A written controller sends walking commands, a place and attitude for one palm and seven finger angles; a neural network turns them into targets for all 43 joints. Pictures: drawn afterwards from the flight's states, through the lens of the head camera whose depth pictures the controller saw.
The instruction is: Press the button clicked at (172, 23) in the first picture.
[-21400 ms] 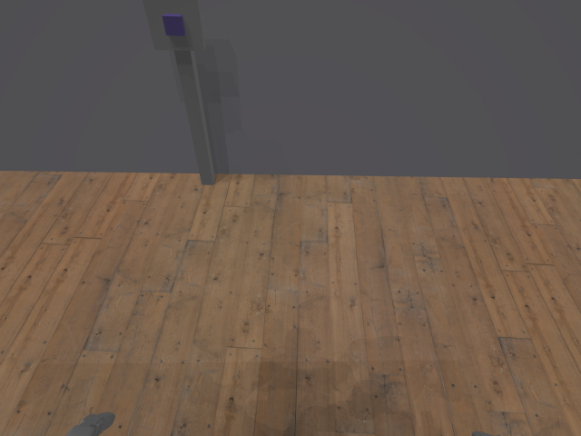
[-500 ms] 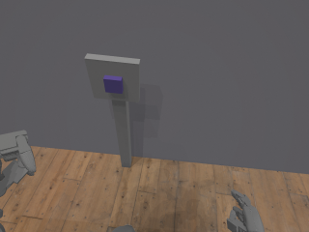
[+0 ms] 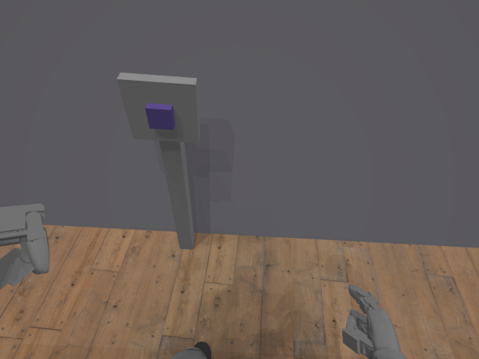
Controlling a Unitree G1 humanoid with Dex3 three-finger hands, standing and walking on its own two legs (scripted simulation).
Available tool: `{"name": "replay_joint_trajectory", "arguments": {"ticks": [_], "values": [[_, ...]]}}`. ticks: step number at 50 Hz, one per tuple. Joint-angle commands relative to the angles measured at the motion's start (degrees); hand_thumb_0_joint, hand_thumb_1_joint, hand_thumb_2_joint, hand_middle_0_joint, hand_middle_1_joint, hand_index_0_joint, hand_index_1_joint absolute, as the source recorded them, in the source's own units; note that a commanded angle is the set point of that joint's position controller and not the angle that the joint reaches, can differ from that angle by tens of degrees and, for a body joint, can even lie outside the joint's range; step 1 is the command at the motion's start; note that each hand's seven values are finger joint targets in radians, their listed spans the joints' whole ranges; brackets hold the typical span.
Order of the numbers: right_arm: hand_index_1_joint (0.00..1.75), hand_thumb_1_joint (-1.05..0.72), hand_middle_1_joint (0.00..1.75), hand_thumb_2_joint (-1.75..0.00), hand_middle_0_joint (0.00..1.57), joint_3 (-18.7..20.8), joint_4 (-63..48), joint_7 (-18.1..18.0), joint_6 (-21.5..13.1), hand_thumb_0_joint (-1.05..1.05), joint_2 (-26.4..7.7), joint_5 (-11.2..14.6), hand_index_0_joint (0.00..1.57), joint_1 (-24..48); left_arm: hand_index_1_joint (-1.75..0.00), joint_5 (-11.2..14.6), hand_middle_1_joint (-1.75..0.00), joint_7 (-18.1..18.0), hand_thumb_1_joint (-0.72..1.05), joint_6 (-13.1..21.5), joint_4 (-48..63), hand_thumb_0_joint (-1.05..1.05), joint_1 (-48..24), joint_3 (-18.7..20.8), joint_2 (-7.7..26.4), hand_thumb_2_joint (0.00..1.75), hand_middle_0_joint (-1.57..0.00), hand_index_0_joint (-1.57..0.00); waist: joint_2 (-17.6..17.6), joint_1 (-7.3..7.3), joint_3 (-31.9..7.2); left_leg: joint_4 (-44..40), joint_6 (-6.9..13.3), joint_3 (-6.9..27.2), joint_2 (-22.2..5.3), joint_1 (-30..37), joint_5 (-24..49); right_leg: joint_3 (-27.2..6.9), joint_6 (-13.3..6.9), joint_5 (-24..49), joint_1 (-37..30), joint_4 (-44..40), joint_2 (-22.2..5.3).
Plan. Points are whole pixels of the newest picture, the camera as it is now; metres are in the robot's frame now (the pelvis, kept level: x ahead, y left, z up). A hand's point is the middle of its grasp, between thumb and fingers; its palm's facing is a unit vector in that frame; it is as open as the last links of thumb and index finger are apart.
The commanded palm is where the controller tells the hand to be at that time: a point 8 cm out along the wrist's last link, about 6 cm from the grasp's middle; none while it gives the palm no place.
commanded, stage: stop stepping back and stand still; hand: left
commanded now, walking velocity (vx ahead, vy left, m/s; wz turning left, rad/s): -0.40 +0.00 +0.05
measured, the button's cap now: (161, 116) +0.65 +0.23 +0.02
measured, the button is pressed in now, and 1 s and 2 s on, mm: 0 0 0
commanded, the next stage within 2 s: let the arm hang, fingers relaxed in 1.44 s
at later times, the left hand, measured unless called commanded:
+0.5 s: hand out of the picture +0.09 +0.31 +0.20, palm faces +0.37 -0.83 -0.42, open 3.1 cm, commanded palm +0.06 +0.35 +0.19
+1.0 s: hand out of the picture +0.11 +0.35 +0.17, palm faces +0.40 -0.77 -0.49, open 3.1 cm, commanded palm +0.06 +0.36 +0.19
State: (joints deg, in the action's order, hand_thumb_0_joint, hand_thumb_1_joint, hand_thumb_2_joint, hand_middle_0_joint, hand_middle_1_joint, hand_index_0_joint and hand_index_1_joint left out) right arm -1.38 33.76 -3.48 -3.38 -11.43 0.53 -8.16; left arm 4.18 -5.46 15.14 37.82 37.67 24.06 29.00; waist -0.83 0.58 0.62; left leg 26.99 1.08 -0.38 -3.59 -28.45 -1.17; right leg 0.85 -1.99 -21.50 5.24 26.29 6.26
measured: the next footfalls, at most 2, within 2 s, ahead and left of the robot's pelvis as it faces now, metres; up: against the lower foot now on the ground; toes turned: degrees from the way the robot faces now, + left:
left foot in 0.56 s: -0.01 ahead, +0.17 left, +0.00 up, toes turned +3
right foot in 1.02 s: -0.09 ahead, -0.01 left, +0.00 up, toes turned -5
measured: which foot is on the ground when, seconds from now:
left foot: down 0.00-0.38, up 0.40-0.54, down 0.56-1.00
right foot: down 0.00-0.56, up 0.58-1.00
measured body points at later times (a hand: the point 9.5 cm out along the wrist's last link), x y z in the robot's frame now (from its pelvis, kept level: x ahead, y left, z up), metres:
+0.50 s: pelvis -0.06 +0.07 +0.00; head -0.09 +0.11 +0.45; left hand +0.07 +0.35 +0.22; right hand +0.10 -0.14 -0.07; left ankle -0.01 +0.14 -0.69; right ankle -0.09 -0.04 -0.73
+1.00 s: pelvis -0.08 +0.08 +0.02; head -0.08 +0.10 +0.47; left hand +0.08 +0.39 +0.20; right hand +0.08 -0.14 -0.06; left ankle -0.04 +0.17 -0.73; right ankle -0.12 +0.00 -0.72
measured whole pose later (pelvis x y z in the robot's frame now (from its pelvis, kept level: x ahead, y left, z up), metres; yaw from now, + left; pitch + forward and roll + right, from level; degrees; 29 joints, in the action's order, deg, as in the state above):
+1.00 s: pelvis -0.08 +0.08 +0.02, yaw -1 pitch +1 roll -1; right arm -1.6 35.4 -4.2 -5.9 -9.3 -1.5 -14.0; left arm 1.9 -10.0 7.0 30.5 36.8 23.0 25.1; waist 1.5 -0.2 -2.4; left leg 18.1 2.4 -3.6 0.8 -12.6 -6.7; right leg 5.7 -1.5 -20.7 8.7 24.1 1.5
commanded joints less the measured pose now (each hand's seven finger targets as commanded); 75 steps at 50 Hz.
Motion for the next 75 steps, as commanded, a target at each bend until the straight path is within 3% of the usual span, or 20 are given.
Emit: {"name": "replay_joint_trajectory", "arguments": {"ticks": [1,9,13,16,18,19,20,21,24,26,28,30,33,36,39,46,52,55,61,75], "values": [[0.30,-0.90,0.30,-0.90,0.20,2.6,-8.3,-1.6,-2.8,0.00,-7.2,-0.1,0.20,6.3,-1.50,0.8,-1.50,-1.8,0.90,2.3,4.2,0.00,-1.7,5.4,6.4,0.90,-1.30,-1.30,3.5,0.01,1.4,12.1,-0.8,0.8,2.9,21.7,-9.5,-5.2,2.3,15.3,29.9,-14.0,-16.1],[0.30,-0.90,0.30,-0.90,0.20,3.0,-7.7,-3.6,-4.4,0.00,-9.0,-1.3,0.20,3.1,-1.50,-1.3,-1.50,-3.3,0.90,1.7,5.5,0.00,-11.2,0.9,4.0,0.90,-1.30,-1.30,-6.1,0.93,6.2,-4.1,-1.5,9.8,-1.1,21.0,-24.4,-1.0,-0.8,-15.6,27.9,-9.9,-5.5],[0.30,-0.90,0.30,-0.90,0.20,3.3,-8.8,-2.7,-6.6,0.00,-9.1,-2.4,0.20,3.1,-1.50,-2.4,-1.50,-3.4,0.90,1.4,14.6,0.00,-10.3,3.6,4.7,0.90,-1.30,-1.30,-22.1,-1.73,-4.3,-30.2,-5.3,19.5,-6.5,5.4,-47.5,4.0,-0.1,-12.4,1.5,13.1,4.5],[0.30,-0.90,0.30,-0.90,0.20,3.6,-9.3,-0.9,-7.7,0.00,-6.5,-2.4,0.20,0.8,-1.50,-1.2,-1.50,-2.9,0.90,0.6,17.1,0.00,-0.9,5.1,5.7,0.90,-1.30,-1.30,-15.0,-3.13,-15.5,-22.1,-7.5,8.9,-3.6,15.2,-30.6,4.7,-1.0,-11.3,-1.8,7.0,3.3],[0.30,-0.90,0.30,-0.90,0.20,4.2,-8.7,-0.4,-6.6,0.00,-5.9,-1.1,0.20,-0.3,-1.50,-0.9,-1.50,-2.7,0.90,-1.1,16.6,0.00,4.9,5.5,5.8,0.90,-1.30,-1.30,1.4,-1.54,-16.4,7.9,-5.2,-4.3,4.9,24.5,-17.2,-2.4,-3.7,-10.2,11.9,-9.5,-7.9],[0.30,-0.90,0.30,-0.90,0.20,5.0,-7.5,-0.4,-4.8,0.00,-6.6,-1.1,0.20,0.1,-1.50,-0.3,-1.50,-2.6,0.90,-2.5,17.9,0.00,4.0,5.6,5.2,0.90,-1.30,-1.30,11.1,-1.11,-12.0,27.8,-4.4,-1.5,7.7,23.5,-15.5,-14.2,-7.9,-14.6,26.6,-16.0,-18.7],[0.30,-0.90,0.30,-0.90,0.20,5.2,-5.9,-0.4,-3.5,0.00,-6.6,-1.3,0.20,-0.9,-1.50,0.7,-1.50,-3.1,0.90,-3.8,16.5,0.00,3.1,6.7,4.1,0.90,-1.30,-1.30,11.1,-0.75,-10.6,38.6,-3.9,1.2,7.5,17.2,-16.7,-16.7,-12.1,-12.7,29.3,-17.4,-23.8],[0.30,-0.90,0.30,-0.90,0.20,4.1,-5.5,0.0,-2.3,0.00,-6.2,-1.9,0.20,-0.6,-1.50,0.6,-1.50,-2.6,0.90,-3.8,15.7,0.00,-1.5,5.4,3.8,0.90,-1.30,-1.30,7.3,1.27,-9.0,44.5,-3.8,2.0,5.4,11.5,-15.1,-9.2,-12.5,-4.2,28.1,-12.6,-23.9],[0.30,-0.90,0.30,-0.90,0.20,3.4,-5.7,-1.5,-2.6,0.00,-5.6,-1.0,0.20,2.7,-1.50,-1.1,-1.50,-3.8,0.90,-6.1,0.9,0.00,-7.4,3.5,1.7,0.90,-1.30,-1.30,11.4,1.74,4.9,24.9,-1.0,3.2,-0.5,12.1,-22.3,-5.0,-5.8,-19.6,34.2,-13.4,-19.5],[0.30,-0.90,0.30,-0.90,0.20,2.5,-5.4,-2.7,-4.0,0.00,-7.6,-0.3,0.20,3.8,-1.50,-1.9,-1.50,-4.1,0.90,-5.8,-0.2,0.00,-13.7,1.6,1.4,0.90,-1.30,-1.30,0.4,1.94,9.8,0.3,0.1,2.5,-0.9,12.3,-23.5,-1.8,-3.4,-14.9,27.8,0.3,-14.6],[0.30,-0.90,0.30,-0.90,0.20,2.0,-6.3,-2.2,-6.0,0.00,-7.9,-0.8,0.20,-1.0,-1.50,-2.9,-1.50,-4.5,0.90,-2.8,4.7,0.00,-18.8,-0.1,0.9,0.90,-1.30,-1.30,-28.4,1.75,7.4,-17.5,1.4,29.8,-14.0,16.2,-29.1,3.5,0.7,-12.8,31.8,25.7,-4.8],[0.30,-0.90,0.30,-0.90,0.20,1.2,-6.0,-1.5,-7.6,0.00,-5.0,-1.9,0.20,-0.2,-1.50,-3.3,-1.50,-3.9,0.90,-0.5,8.0,0.00,-18.1,1.8,4.3,0.90,-1.30,-1.30,-17.0,1.65,4.0,-18.1,4.7,34.3,-17.3,17.4,-23.3,-2.9,0.7,-7.8,32.8,34.9,-6.2],[0.30,-0.90,0.30,-0.90,0.20,2.4,-7.2,1.0,-8.6,0.00,-6.1,-1.4,0.20,0.8,-1.50,-2.6,-1.50,-3.0,0.90,-1.3,19.4,0.00,-8.5,-0.3,2.1,0.90,-1.30,-1.30,-1.7,-0.16,-6.1,-14.7,0.3,22.9,-13.9,21.5,-10.3,-3.6,1.8,0.7,26.2,33.0,-7.0],[0.30,-0.90,0.30,-0.90,0.20,2.4,-7.8,1.8,-8.6,0.00,-6.3,-1.4,0.20,1.8,-1.50,-2.5,-1.50,-3.2,0.90,-2.1,20.4,0.00,2.9,0.8,1.7,0.90,-1.30,-1.30,-13.3,-1.04,-6.6,-18.8,-3.2,10.9,-8.1,15.5,-20.3,1.0,2.3,6.9,19.9,29.4,-5.7],[0.30,-0.90,0.30,-0.90,0.20,2.2,-7.5,0.9,-6.7,0.00,-5.3,-1.7,0.20,0.7,-1.50,-3.0,-1.50,-4.4,0.90,-3.0,13.8,0.00,5.2,2.9,2.0,0.90,-1.30,-1.30,-15.4,-0.61,-2.0,-23.5,-2.4,8.5,-7.9,10.6,-27.3,4.8,2.2,3.6,16.2,22.1,-4.6],[0.30,-0.90,0.30,-0.90,0.20,3.3,-6.8,-2.0,-5.2,0.00,-7.1,-1.5,0.20,0.3,-1.50,-2.4,-1.50,-5.0,0.90,-4.3,3.7,0.00,-4.0,0.7,1.3,0.90,-1.30,-1.30,-9.3,0.32,-2.0,-19.7,-1.0,6.4,-6.8,17.4,-20.3,7.8,1.0,-4.5,7.0,-0.8,-2.5],[0.30,-0.90,0.30,-0.90,0.20,2.6,-6.9,-0.8,-5.4,0.00,-5.9,-1.7,0.20,1.5,-1.50,-1.7,-1.50,-4.0,0.90,-3.1,8.6,0.00,-4.4,2.1,4.9,0.90,-1.30,-1.30,0.9,0.70,-8.5,0.9,-1.4,1.9,-0.5,18.5,-0.7,-5.4,-3.1,27.3,3.5,-6.8,-16.1],[0.30,-0.90,0.30,-0.90,0.20,3.9,-6.7,-0.7,-4.9,0.00,-6.9,-0.1,0.20,1.6,-1.50,-0.7,-1.50,-4.4,0.90,-2.9,7.8,0.00,-0.9,4.9,5.4,0.90,-1.30,-1.30,9.5,-0.17,-9.2,4.0,-0.1,0.6,0.0,16.5,-1.6,-5.5,-0.4,32.6,3.0,-6.3,-16.0],[0.30,-0.90,0.30,-0.90,0.20,3.1,-7.6,-1.0,-2.5,0.00,-5.9,0.1,0.20,2.0,-1.50,-1.0,-1.50,-4.4,0.90,-1.6,2.7,0.00,0.9,5.4,2.9,0.90,-1.30,-1.30,-0.8,-0.28,-5.4,1.1,0.5,-1.2,0.7,14.9,5.0,-4.7,3.1,43.3,1.7,-4.1,-15.0],[0.30,-0.90,0.30,-0.90,0.20,3.4,-8.4,-1.1,-2.7,0.00,-7.0,-0.2,0.20,1.7,-1.50,-1.8,-1.50,-4.4,0.90,-1.7,5.7,0.00,0.3,3.9,3.8,0.90,-1.30,-1.30,-0.8,-1.09,-8.0,0.3,1.5,-0.5,0.2,20.5,7.6,-2.7,6.0,34.4,2.9,-7.1,-12.4]]}}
